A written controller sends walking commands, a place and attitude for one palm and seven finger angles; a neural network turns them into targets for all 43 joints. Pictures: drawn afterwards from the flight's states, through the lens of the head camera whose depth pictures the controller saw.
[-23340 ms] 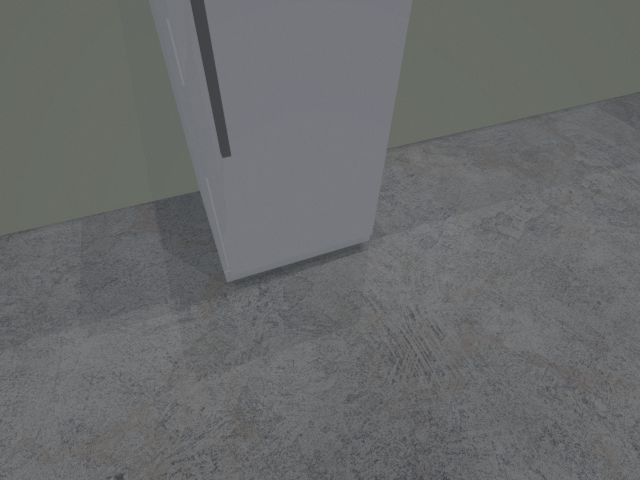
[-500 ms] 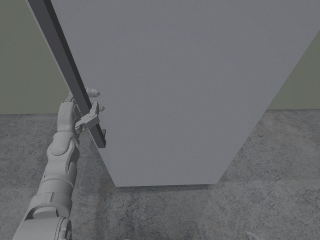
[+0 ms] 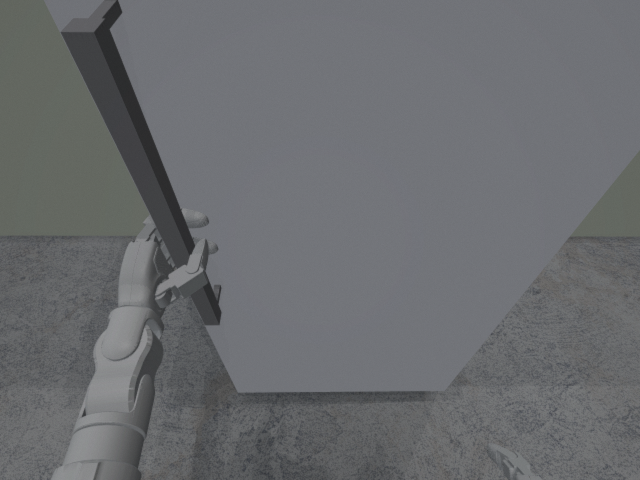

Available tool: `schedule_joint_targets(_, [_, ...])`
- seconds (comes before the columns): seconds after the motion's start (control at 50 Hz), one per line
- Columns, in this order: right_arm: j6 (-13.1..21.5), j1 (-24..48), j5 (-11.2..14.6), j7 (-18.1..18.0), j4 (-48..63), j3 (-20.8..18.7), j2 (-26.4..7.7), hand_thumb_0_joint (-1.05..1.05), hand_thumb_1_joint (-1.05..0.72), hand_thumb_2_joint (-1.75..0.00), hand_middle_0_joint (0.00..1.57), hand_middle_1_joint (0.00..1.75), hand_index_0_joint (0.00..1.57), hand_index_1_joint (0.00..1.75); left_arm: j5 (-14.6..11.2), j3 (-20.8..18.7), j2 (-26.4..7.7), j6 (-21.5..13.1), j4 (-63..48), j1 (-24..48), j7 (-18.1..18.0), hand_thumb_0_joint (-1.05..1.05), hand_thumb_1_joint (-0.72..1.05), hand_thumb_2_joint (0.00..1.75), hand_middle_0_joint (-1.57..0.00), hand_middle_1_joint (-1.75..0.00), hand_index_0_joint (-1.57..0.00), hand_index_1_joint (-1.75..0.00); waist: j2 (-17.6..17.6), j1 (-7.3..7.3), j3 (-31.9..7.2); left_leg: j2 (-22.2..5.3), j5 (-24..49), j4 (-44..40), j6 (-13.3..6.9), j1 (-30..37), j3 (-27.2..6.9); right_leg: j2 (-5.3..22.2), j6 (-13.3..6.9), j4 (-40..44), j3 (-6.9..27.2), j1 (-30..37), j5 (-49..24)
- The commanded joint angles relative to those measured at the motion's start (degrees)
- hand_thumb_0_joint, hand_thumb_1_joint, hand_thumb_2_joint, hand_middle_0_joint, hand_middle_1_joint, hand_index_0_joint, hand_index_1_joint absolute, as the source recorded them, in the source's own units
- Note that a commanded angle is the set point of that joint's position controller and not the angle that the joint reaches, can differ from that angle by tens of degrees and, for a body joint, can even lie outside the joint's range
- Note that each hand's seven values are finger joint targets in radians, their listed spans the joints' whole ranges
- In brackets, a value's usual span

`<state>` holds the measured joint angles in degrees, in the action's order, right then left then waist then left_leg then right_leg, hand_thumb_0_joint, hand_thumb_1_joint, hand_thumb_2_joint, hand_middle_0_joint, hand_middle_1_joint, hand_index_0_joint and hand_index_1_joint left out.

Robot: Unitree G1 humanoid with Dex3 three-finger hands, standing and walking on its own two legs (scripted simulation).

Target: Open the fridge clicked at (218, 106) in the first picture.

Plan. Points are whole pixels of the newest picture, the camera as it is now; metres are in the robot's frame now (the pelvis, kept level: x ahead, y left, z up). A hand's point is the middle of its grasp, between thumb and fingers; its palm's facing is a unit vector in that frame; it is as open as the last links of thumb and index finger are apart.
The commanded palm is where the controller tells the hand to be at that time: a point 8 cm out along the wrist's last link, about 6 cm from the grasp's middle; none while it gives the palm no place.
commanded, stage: pull the door a little, standing still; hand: left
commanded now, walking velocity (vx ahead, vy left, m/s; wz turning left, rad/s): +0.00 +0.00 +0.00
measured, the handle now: (177, 214) +0.40 +0.18 +0.13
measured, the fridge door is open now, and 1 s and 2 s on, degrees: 0 6 40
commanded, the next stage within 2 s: walk backward, drawing the door open in 0.28 s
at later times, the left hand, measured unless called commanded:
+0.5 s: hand (193, 307) +0.29 +0.15 +0.09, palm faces -0.02 -0.99 -0.17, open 6.2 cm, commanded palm +0.26 +0.21 +0.08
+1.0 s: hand (196, 303) +0.30 +0.15 +0.08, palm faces +0.29 -0.92 -0.27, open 5.9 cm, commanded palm +0.26 +0.19 +0.08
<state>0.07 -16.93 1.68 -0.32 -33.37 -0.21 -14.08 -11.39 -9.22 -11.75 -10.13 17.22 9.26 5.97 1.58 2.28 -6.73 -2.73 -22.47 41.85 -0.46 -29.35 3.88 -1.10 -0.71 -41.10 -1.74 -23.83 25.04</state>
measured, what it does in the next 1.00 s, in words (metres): walks ahead: right foot, then left foot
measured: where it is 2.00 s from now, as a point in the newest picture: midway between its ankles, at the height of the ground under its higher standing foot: outside the picture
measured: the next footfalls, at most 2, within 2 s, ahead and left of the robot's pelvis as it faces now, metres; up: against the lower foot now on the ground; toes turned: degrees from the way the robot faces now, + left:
right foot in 0.60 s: +0.08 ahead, -0.06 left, +0.01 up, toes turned -8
left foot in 0.90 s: +0.27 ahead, +0.09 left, +0.00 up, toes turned +3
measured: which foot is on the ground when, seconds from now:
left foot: down 0.00-0.64, up 0.66-0.88, down 0.90-1.00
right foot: down 0.00-0.48, up 0.50-0.58, down 0.60-0.90, up 0.92-1.00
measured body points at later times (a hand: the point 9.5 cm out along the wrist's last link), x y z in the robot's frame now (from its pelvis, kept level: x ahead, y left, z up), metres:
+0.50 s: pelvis +0.09 +0.01 +0.03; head +0.12 +0.00 +0.48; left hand +0.29 +0.21 +0.10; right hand +0.22 -0.24 -0.06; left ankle -0.01 +0.13 -0.69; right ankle -0.06 -0.09 -0.67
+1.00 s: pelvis +0.11 -0.04 +0.00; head +0.11 -0.06 +0.45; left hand +0.28 +0.20 +0.10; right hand +0.30 -0.25 -0.08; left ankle +0.23 +0.09 -0.72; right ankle +0.07 -0.11 -0.68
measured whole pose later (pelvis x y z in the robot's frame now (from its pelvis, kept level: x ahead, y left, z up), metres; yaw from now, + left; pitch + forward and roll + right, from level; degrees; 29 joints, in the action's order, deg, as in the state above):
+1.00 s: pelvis +0.11 -0.04 +0.00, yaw +2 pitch -4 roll +4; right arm 3.9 -9.5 -2.6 -2.8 -32.2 1.5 -10.5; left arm -2.9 -6.3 -11.7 -6.4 -17.1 -30.1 -8.1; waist -0.8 1.2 3.9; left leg 2.5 -5.0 29.7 -1.2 -21.6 3.2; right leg -2.8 2.2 -59.4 0.9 -19.4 32.3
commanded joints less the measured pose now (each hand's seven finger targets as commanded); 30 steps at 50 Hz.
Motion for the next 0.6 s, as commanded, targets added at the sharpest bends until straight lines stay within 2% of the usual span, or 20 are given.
schedule_joint_targets(0.0, [2.45,1.26,0.24,-0.32,8.55,-2.84,-6.49,0.0,-0.9,-0.9,0.2,0.3,0.2,0.3,-0.48,-0.33,-6.33,-3.75,-16.84,3.79,1.52,0.0,0.9,0.9,-0.45,-1.4,-0.45,-1.4,2.03,-2.84,-17.94,1.12,43.39,-0.64,-1.12,18.63,-2.99,-0.52,0.51,1.89,-0.6,4.79,-42.56])
schedule_joint_targets(0.04, [2.34,1.5,0.12,-0.24,9.53,-2.76,-6.47,0.0,-0.9,-0.9,0.2,0.3,0.2,0.3,-0.73,-0.18,-6.35,-3.55,-18.96,-0.64,1.88,0.0,0.9,0.9,-0.45,-1.4,-0.45,-1.4,-0.04,-3.36,-18.35,1.15,44.27,-0.96,-1.32,18.27,-2.91,-0.36,0.52,1.94,-0.72,7.08,-44.42])
schedule_joint_targets(0.12, [2.6,3.27,0.18,0.15,11.51,-2.4,-5.65,0.0,-0.9,-0.9,0.2,0.3,0.2,0.3,-1.26,0.52,-5.49,-3.8,-26.65,-8.73,2.17,0.0,0.9,0.9,-0.45,-1.4,-0.45,-1.4,-0.05,-4.24,-16.24,0.79,43.64,-2.42,-1.11,18.4,-2.88,-0.39,0.45,2.51,-1.03,8.25,-43.7])
schedule_joint_targets(0.14, [2.57,3.39,0.13,0.14,12.02,-2.41,-5.8,0.0,-0.9,-0.9,0.2,0.3,0.2,0.3,-1.57,-0.27,-5.92,-3.64,-26.78,-13.09,2.08,0.0,0.9,0.9,-0.45,-1.4,-0.45,-1.4,-0.56,-4.68,-15.29,0.88,43.1,-2.51,-1.21,17.48,-2.78,-0.42,0.32,2.8,-1.03,9.1,-43.64])
schedule_joint_targets(0.2, [2.9,4.51,0.21,0.6,13.7,-2.0,-4.98,0.0,-0.9,-0.9,0.2,0.3,0.2,0.3,-2.14,0.51,-4.77,-3.51,-34.63,-22.73,2.11,0.0,0.9,0.9,-0.45,-1.4,-0.45,-1.4,1.57,-5.47,-13.65,0.71,43.15,-3.57,-0.84,17.71,-2.71,-0.33,0.13,3.01,-1.44,9.9,-43.47])
schedule_joint_targets(0.24, [3.04,4.71,0.16,0.78,15.01,-2.1,-4.95,0.0,-0.9,-0.9,0.2,0.3,0.2,0.3,-2.5,0.74,-4.17,-2.98,-39.19,-31.7,1.98,0.0,0.9,0.9,-0.45,-1.4,-0.45,-1.4,0.5,-5.87,-12.28,0.68,44.23,-3.55,-0.79,16.94,-2.52,-0.07,-0.04,3.28,-1.66,11.65,-45.73])
schedule_joint_targets(0.3, [3.47,5.34,0.0,1.31,16.6,-2.06,-3.97,0.0,-0.9,-0.9,0.2,0.3,0.2,0.3,-2.26,1.61,-3.21,-2.31,-49.06,-43.31,1.62,0.0,0.9,0.9,-0.45,-1.4,-0.45,-1.4,1.79,-6.24,-11.06,0.61,47.0,-3.53,-0.69,17.12,-2.33,0.31,0.14,3.03,-2.13,12.1,-49.28])
schedule_joint_targets(0.34, [3.79,5.98,-0.19,1.78,17.08,-2.54,-3.67,0.0,-0.9,-0.9,0.2,0.3,0.2,0.3,-1.63,1.7,-2.88,-2.37,-53.49,-51.27,1.04,0.0,0.9,0.9,-0.45,-1.4,-0.45,-1.4,2.52,-6.47,-9.57,0.68,47.48,-3.1,-0.64,15.88,-2.55,0.3,-0.15,2.71,-2.73,12.04,-48.37])
schedule_joint_targets(0.36, [4.16,6.11,-0.33,1.88,17.14,-2.45,-3.68,0.0,-0.9,-0.9,0.2,0.3,0.2,0.3,-1.27,2.44,-3.01,-3.0,-57.05,-49.95,0.66,0.0,0.9,0.9,-0.45,-1.4,-0.45,-1.4,3.18,-5.6,-7.44,0.76,46.98,-2.83,-0.65,15.48,-2.67,0.37,-0.2,2.74,-2.85,10.8,-48.87])
schedule_joint_targets(0.38, [3.65,5.05,-0.81,-1.32,12.46,-1.21,-6.79,0.0,-0.9,-0.9,0.2,0.3,0.2,0.3,6.59,-5.64,-16.84,-2.54,-52.85,-22.28,-5.52,0.0,0.9,0.9,-0.45,-1.4,-0.45,-1.4,3.58,-1.09,-5.38,1.5,47.62,-5.81,-2.35,18.82,-1.79,1.72,0.97,6.09,0.65,13.57,-51.46])
schedule_joint_targets(0.4, [3.99,5.03,-1.2,-2.38,12.33,-1.08,-5.35,0.0,-0.9,-0.9,0.2,0.3,0.2,0.3,6.62,-0.91,-8.22,-0.48,-46.12,-31.85,-7.65,0.0,0.9,0.9,-0.45,-1.4,-0.45,-1.4,3.51,-0.8,-4.84,1.17,52.44,-7.55,-2.02,20.63,-3.34,2.2,1.49,6.03,-1.37,13.08,-50.72])
schedule_joint_targets(0.42, [4.09,5.56,-1.47,-3.04,13.11,-1.05,-5.97,0.0,-0.9,-0.9,0.2,0.3,0.2,0.3,6.96,2.6,-5.03,1.02,-44.96,-37.41,-8.39,0.0,0.9,0.9,-0.45,-1.4,-0.45,-1.4,6.93,-0.93,-3.86,0.64,65.79,-10.02,-2.24,26.7,-3.87,0.14,2.57,4.22,-3.34,9.67,-45.71])
schedule_joint_targets(0.44, [4.39,5.45,-2.08,-3.12,13.11,-1.31,-6.64,0.0,-0.9,-0.9,0.2,0.3,0.2,0.3,7.36,3.26,-5.91,1.5,-47.45,-37.11,-8.95,0.0,0.9,0.9,-0.45,-1.4,-0.45,-1.4,11.71,-0.13,-3.06,-0.53,77.6,-11.36,-2.81,36.99,-6.59,-2.37,3.02,0.92,-4.59,-0.4,-30.74])
schedule_joint_targets(0.46, [4.12,5.06,-3.16,-2.77,12.85,-1.39,-6.09,0.0,-0.9,-0.9,0.2,0.3,0.2,0.3,7.67,5.25,-4.11,2.22,-46.52,-39.46,-9.4,0.0,0.9,0.9,-0.45,-1.4,-0.45,-1.4,16.52,0.48,-0.97,-2.74,86.2,-12.48,-2.35,44.68,-9.84,-4.02,2.51,-1.11,-5.77,-9.12,-13.15])
schedule_joint_targets(0.48, [3.71,5.21,-4.09,-2.32,12.55,-1.57,-5.79,0.0,-0.9,-0.9,0.2,0.3,0.2,0.3,8.33,5.85,-3.53,3.11,-45.93,-40.71,-9.99,0.0,0.9,0.9,-0.45,-1.4,-0.45,-1.4,17.39,0.4,0.43,-4.23,88.12,-13.15,-1.5,45.99,-12.01,-4.08,1.55,0.06,-5.51,-11.38,-3.89])
schedule_joint_targets(0.5, [3.3,5.02,-4.32,-2.13,12.47,-1.77,-5.19,0.0,-0.9,-0.9,0.2,0.3,0.2,0.3,8.78,5.91,-3.36,3.73,-46.61,-41.15,-10.62,0.0,0.9,0.9,-0.45,-1.4,-0.45,-1.4,15.54,0.44,1.02,-4.27,87.22,-12.71,-0.87,46.83,-11.96,-4.05,1.17,3.82,-5.65,-11.47,-3.31])
schedule_joint_targets(0.52, [2.81,5.28,-3.96,-2.2,12.74,-1.7,-4.81,0.0,-0.9,-0.9,0.2,0.3,0.2,0.3,8.62,5.65,-3.91,4.13,-47.76,-41.71,-11.21,0.0,0.9,0.9,-0.45,-1.4,-0.45,-1.4,12.58,0.36,0.66,-3.55,86.21,-10.9,-0.56,46.21,-10.83,-4.04,0.98,9.38,-5.96,-8.84,-7.22])
schedule_joint_targets(0.54, [2.45,6.02,-3.48,-2.47,13.1,-1.46,-4.41,0.0,-0.9,-0.9,0.2,0.3,0.2,0.3,8.47,5.03,-4.75,4.72,-48.2,-42.74,-11.55,0.0,0.9,0.9,-0.45,-1.4,-0.45,-1.4,9.01,-0.21,-0.87,-2.4,84.34,-8.83,0.25,43.59,-9.27,-4.24,0.8,14.67,-6.81,-2.59,-15.07])
schedule_joint_targets(0.56, [2.01,6.44,-3.03,-2.87,13.99,-1.2,-4.09,0.0,-0.9,-0.9,0.2,0.3,0.2,0.3,7.97,4.61,-4.86,5.22,-48.53,-44.89,-11.68,0.0,0.9,0.9,-0.45,-1.4,-0.45,-1.4,6.56,-0.79,-2.15,-1.06,79.77,-7.15,1.21,37.82,-7.98,-3.82,0.41,18.87,-7.05,6.73,-27.82])
schedule_joint_targets(0.58, [1.66,8.33,-2.65,-3.48,15.29,-0.63,-3.84,0.0,-0.9,-0.9,0.2,0.3,0.2,0.3,7.42,3.76,-5.62,5.15,-50.07,-45.86,-11.62,0.0,0.9,0.9,-0.45,-1.4,-0.45,-1.4,3.29,-2.14,-2.62,0.64,67.47,-5.35,2.03,26.46,-6.98,-1.82,-0.77,20.24,-5.28,19.27,-44.56])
